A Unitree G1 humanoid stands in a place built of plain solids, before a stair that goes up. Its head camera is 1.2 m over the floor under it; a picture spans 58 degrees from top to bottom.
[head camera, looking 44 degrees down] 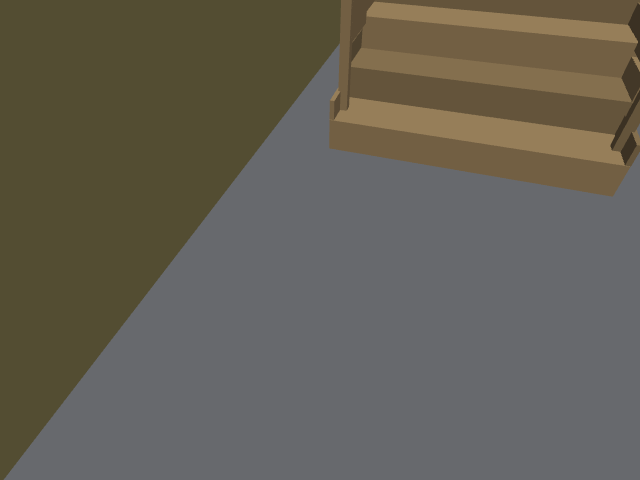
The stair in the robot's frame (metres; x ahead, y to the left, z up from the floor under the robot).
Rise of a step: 0.16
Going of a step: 0.26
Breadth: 1.32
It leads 18 degrees to the right of straight ahead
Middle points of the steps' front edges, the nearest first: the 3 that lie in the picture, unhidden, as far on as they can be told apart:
1.72 -0.67 0.16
1.97 -0.75 0.32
2.22 -0.83 0.48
